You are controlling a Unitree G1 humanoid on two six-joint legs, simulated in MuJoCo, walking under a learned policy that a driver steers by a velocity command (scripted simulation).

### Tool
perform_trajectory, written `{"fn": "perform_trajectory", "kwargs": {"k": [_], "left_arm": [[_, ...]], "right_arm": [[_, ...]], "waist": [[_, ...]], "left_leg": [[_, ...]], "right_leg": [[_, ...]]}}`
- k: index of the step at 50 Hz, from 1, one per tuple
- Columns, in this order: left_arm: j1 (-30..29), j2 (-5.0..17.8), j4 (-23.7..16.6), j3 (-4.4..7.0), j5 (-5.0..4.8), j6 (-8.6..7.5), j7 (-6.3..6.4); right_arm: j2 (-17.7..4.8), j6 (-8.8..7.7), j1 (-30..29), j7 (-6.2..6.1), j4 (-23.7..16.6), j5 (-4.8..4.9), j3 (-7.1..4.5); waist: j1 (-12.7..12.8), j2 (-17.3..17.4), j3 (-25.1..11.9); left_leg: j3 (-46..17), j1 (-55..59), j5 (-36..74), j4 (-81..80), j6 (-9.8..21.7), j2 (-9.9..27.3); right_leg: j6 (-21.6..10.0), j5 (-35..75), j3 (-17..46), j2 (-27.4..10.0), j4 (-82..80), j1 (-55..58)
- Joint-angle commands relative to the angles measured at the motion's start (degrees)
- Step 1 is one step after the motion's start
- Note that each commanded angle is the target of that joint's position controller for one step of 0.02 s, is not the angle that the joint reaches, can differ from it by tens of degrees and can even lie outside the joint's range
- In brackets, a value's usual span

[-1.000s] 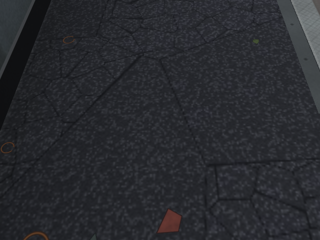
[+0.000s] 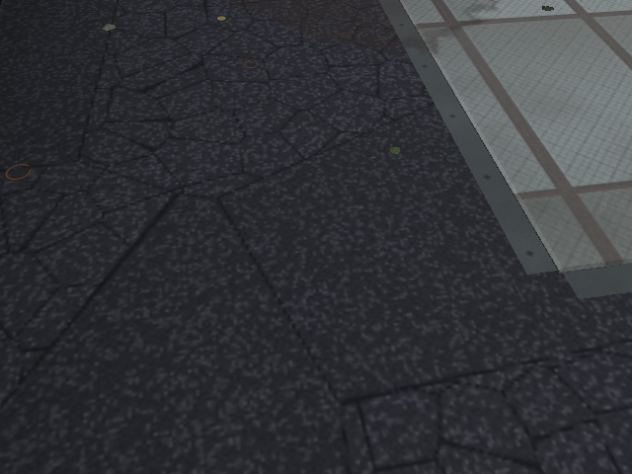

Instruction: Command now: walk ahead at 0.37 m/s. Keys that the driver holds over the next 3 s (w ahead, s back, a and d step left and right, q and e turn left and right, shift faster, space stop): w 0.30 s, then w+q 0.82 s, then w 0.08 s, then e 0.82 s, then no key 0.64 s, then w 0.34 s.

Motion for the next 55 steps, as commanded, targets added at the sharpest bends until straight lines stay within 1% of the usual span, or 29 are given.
{"fn": "perform_trajectory", "kwargs": {"k": [1, 4, 7, 12, 14, 15, 16, 17, 18, 19, 20, 21, 22, 24, 27, 29, 33, 38, 41, 43, 44, 45, 46, 47, 48, 49, 50, 52, 55], "left_arm": [[-8.98, 5.08, -7.21, 1.45, 0.61, -3.0, -0.81], [-11.24, 2.83, -7.61, 0.86, 1.07, -2.65, -2.24], [-16.37, 0.58, -9.14, -0.23, 0.87, -2.72, -3.04], [-20.16, 4.15, -11.01, 0.43, 0.2, -2.79, -3.82], [-16.99, 6.36, -10.5, 1.36, 0.47, -2.92, -3.68], [-11.32, 7.95, -8.88, 2.35, 0.71, -2.79, -3.28], [-2.03, 10.1, -6.32, 3.56, 0.81, -2.6, -2.61], [8.79, 14.77, -4.65, 4.66, 1.56, -2.17, -1.62], [9.17, 16.61, -4.16, 4.34, 2.58, -2.43, -2.41], [6.38, 10.86, -4.37, 3.02, 2.01, -2.7, -2.45], [2.43, 8.83, -4.22, 2.28, 1.47, -2.87, -2.33], [-1.36, 7.6, -4.17, 1.81, 1.69, -3.07, -2.46], [-3.92, 6.19, -3.96, 1.59, 2.17, -3.43, -2.65], [-5.83, 4.84, -2.89, 1.59, 2.7, -4.47, -2.63], [-5.18, 5.88, -0.6, 2.12, 2.72, -5.36, -2.33], [-3.94, 6.51, 0.67, 2.33, 2.91, -5.25, -1.86], [-2.89, 8.13, 1.86, 2.5, 2.69, -4.56, -1.01], [2.61, 10.03, 4.41, 2.99, 1.77, -2.47, -0.5], [1.9, 11.87, 4.38, 3.35, 1.29, -1.02, -0.14], [0.72, 13.75, 3.76, 3.79, 1.08, -0.12, 0.45], [-0.48, 14.11, 3.4, 3.75, 0.77, 0.18, 0.69], [-0.72, 12.92, 2.48, 3.13, 1.17, -0.24, 0.91], [5.5, 3.04, -0.57, 0.13, 3.37, -1.91, -0.33], [0.44, 6.92, -1.67, 0.33, 1.37, -4.64, -1.29], [-6.22, 9.99, -3.73, 1.21, -0.79, -5.86, -1.77], [-7.12, 9.29, -4.3, 0.82, -0.35, -6.39, -1.55], [-6.93, 9.27, -3.53, 1.03, 1.13, -6.27, -1.13], [-4.51, 9.83, -3.33, 1.67, 2.19, -4.74, -1.18], [-6.13, 7.44, -4.18, 1.04, 3.1, -3.2, -0.91]], "right_arm": [[-7.93, -0.36, 2.6, -0.41, -2.73, -0.01, -1.4], [-5.96, 0.77, 3.44, -0.87, -2.17, 0.06, -0.53], [-8.41, 1.39, 4.52, -1.68, -1.76, 0.24, -0.85], [-10.92, 1.56, 5.6, -1.63, -0.69, 1.28, -1.61], [-12.01, 1.91, 4.5, -1.65, -0.63, 1.22, -2.03], [-12.14, 2.19, 3.94, -1.7, -0.64, 1.13, -2.08], [-10.91, 2.35, 4.16, -1.79, -0.92, 0.77, -1.59], [-6.96, 2.29, 4.7, -1.83, -2.68, -0.95, -0.07], [-0.86, 1.25, 12.16, -1.63, -3.09, 0.91, 1.5], [-8.15, 0.64, 6.64, -1.47, -2.73, 2.57, -0.32], [-10.23, 0.5, 1.09, -1.37, -4.41, 3.18, -1.11], [-9.27, 0.63, -0.83, -1.71, -4.55, 2.45, -1.0], [-8.41, 1.08, -0.78, -1.83, -4.29, 1.54, -1.23], [-6.48, 2.59, 1.88, -1.7, -3.13, 1.72, -1.28], [-5.27, 3.92, -0.54, -1.98, -4.06, 1.48, -1.33], [-5.22, 3.8, -3.49, -1.95, -5.27, 1.22, -1.36], [-4.38, 2.98, -9.95, -0.53, -7.41, 0.94, -0.81], [-2.81, 2.74, -19.29, 1.57, -12.59, 1.01, 0.24], [-4.0, 2.85, -19.47, 2.64, -14.99, 1.19, -0.29], [-7.04, 3.32, -12.51, 2.62, -14.45, 1.31, -1.92], [-9.93, 3.44, -4.22, 2.09, -12.74, 1.38, -3.55], [-14.16, 4.03, 5.25, 0.86, -10.54, 1.25, -5.54], [-20.38, 3.76, 4.11, 0.2, -10.59, 1.36, -6.35], [-16.31, 2.88, 6.38, 0.35, -12.31, 0.7, -5.09], [-12.9, 2.28, 4.47, 0.49, -11.73, 0.15, -4.16], [-11.2, 1.97, 0.5, 0.5, -12.08, 0.56, -3.63], [-9.42, 1.96, -3.73, 0.45, -12.94, 0.67, -3.04], [-8.15, 1.88, -6.95, 0.08, -14.4, -0.12, -2.45], [-10.18, 1.62, -5.81, -0.88, -13.58, 0.34, -2.93]], "waist": [[-1.81, 5.96, 5.21], [-2.12, 6.79, 4.56], [-3.46, 6.75, 5.04], [-2.77, 8.27, 7.23], [0.18, 8.52, 4.95], [3.6, 8.02, 0.99], [7.88, 6.93, -4.95], [11.1, -2.75, -14.51], [6.26, -17.97, -22.3], [7.9, -10.08, -14.26], [6.82, -6.59, -6.07], [4.55, -2.08, -2.83], [2.62, -2.4, -0.9], [0.35, -4.16, -0.6], [-0.02, -1.91, 2.48], [0.64, -1.06, 3.78], [2.84, -0.11, 5.2], [6.67, 0.91, 7.82], [4.77, -1.24, 5.53], [0.09, -4.14, -0.09], [-4.75, -3.72, -4.48], [-9.36, 0.23, -9.51], [-1.53, 16.31, -13.77], [-5.37, 10.57, -22.94], [-6.49, 7.03, -14.62], [-3.47, 2.4, -8.58], [-0.75, 0.18, -4.85], [2.43, 1.89, -2.88], [2.8, 2.17, -0.71]], "left_leg": [[-27.0, 17.92, 2.31, -20.51, 11.19, 18.5], [-14.89, 13.88, 15.59, -23.04, 9.03, 13.46], [-8.52, 9.64, 19.24, -23.45, 7.95, 11.33], [-8.65, 9.78, 19.75, -23.27, 7.21, 15.51], [-7.38, 12.17, 33.13, -18.07, 5.9, 15.9], [-5.0, 11.82, 43.34, -10.37, 4.73, 14.13], [-3.46, 5.87, 45.54, 1.37, 3.1, 11.48], [-1.49, -7.45, 24.46, 22.07, 0.91, 7.19], [-6.8, -23.64, -11.79, 38.63, -1.04, -2.03], [-11.01, -29.53, -9.64, 44.41, -0.55, 0.98], [-9.25, -31.55, -3.72, 43.87, 0.15, 3.57], [-8.17, -28.79, 1.34, 41.56, -0.05, 6.24], [-8.36, -26.37, 4.73, 38.76, -0.4, 7.85], [-8.45, -21.59, 7.98, 37.2, -1.03, 9.37], [-9.37, -25.33, 11.91, 34.59, -1.95, 9.3], [-10.35, -29.1, 16.86, 29.79, -2.52, 8.87], [-6.41, -28.97, 26.48, 16.28, -2.44, 7.91], [-1.27, -33.15, 23.81, 6.74, -0.57, 7.33], [3.28, -27.94, 16.22, 4.44, 1.85, 3.96], [6.25, -17.07, 10.32, 4.97, 4.51, -0.66], [6.12, -5.04, 12.07, 1.62, 6.62, -2.86], [-1.74, 12.84, 13.7, -1.21, 9.48, 0.36], [-33.3, 33.85, 8.9, -3.47, 19.98, 16.09], [-50.67, 38.31, 2.1, -13.04, 23.94, 21.04], [-41.76, 33.19, 5.5, -14.88, 19.91, 19.08], [-34.06, 23.91, 10.94, -14.9, 17.55, 16.57], [-28.35, 15.45, 17.14, -15.51, 15.91, 14.09], [-23.68, 6.49, 23.82, -17.99, 15.31, 11.41], [-18.34, -0.57, 29.92, -19.33, 15.16, 9.34]], "right_leg": [[-1.7, 7.33, 1.9, -5.65, 6.83, -29.93], [0.05, 14.67, -2.22, -5.39, -3.3, -22.83], [1.33, 22.28, -4.62, -3.33, -16.64, -15.46], [-0.64, 24.5, -3.92, -2.42, -25.17, -9.28], [-2.79, 22.48, -4.93, -0.85, -26.91, -3.54], [-4.28, 22.1, -6.28, 0.77, -27.85, 4.56], [-5.96, 21.96, -5.47, 0.21, -27.24, 18.59], [-9.48, 18.26, 10.08, -13.35, -26.79, 36.25], [-16.63, -0.11, 38.81, -24.46, -38.63, 46.5], [-13.72, -7.04, 38.0, -22.85, -43.25, 39.62], [-11.42, -3.27, 28.18, -21.48, -43.66, 31.43], [-10.25, 5.12, 21.17, -19.06, -44.72, 24.01], [-9.56, 10.64, 15.35, -16.54, -46.16, 18.97], [-9.16, 16.01, 8.21, -14.26, -49.23, 14.02], [-9.54, 23.27, 1.29, -14.13, -51.34, 12.16], [-9.62, 26.05, -1.84, -14.02, -51.8, 13.91], [-8.2, 29.8, -8.44, -13.06, -52.34, 16.96], [-7.71, 35.39, -12.02, -16.09, -49.11, 27.53], [-6.38, 54.17, -14.53, -16.76, -42.2, 30.92], [-5.23, 72.56, -15.69, -16.36, -30.26, 31.16], [-3.88, 72.33, -16.55, -14.94, -19.11, 26.91], [-1.43, 57.66, -16.46, -12.49, -2.72, 14.05], [2.27, -2.64, -12.28, -0.66, 18.75, -13.91], [1.69, -7.72, 2.08, 2.06, 26.23, -21.12], [0.24, -1.85, 3.58, -1.22, 24.52, -25.53], [-0.42, 3.43, 3.15, -3.81, 18.78, -23.9], [0.06, 5.76, 2.64, -5.64, 13.68, -20.18], [1.51, 8.48, 2.72, -7.12, 9.03, -13.87], [4.54, 12.77, 0.5, -6.53, 0.79, -12.74]]}}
